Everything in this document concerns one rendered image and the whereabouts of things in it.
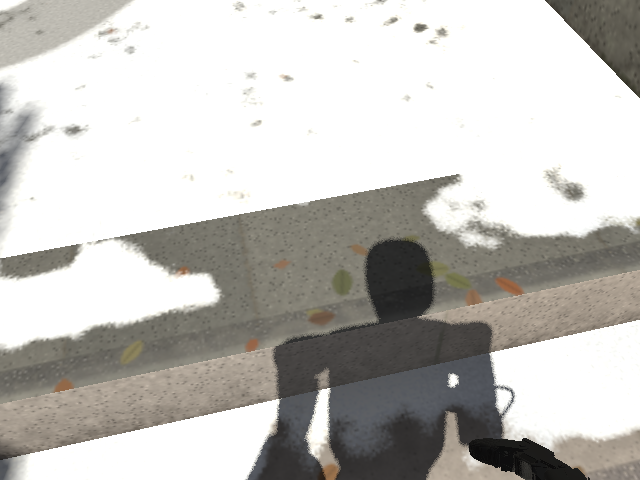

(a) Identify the robot right hand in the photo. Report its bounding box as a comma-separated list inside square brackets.
[469, 438, 590, 480]

